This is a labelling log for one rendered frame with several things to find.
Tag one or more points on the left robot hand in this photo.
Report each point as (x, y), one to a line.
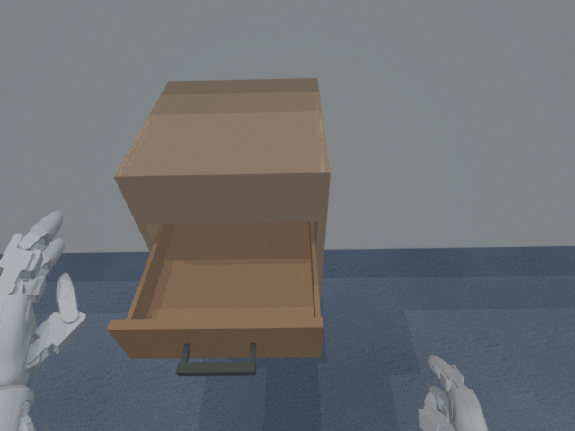
(23, 267)

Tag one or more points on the right robot hand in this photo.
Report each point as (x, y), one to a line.
(461, 410)

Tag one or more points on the cabinet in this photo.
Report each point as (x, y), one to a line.
(230, 151)

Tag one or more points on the drawer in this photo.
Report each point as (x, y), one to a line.
(220, 287)

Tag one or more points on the left robot forearm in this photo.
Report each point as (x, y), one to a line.
(15, 403)

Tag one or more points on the handle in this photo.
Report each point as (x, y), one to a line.
(185, 368)

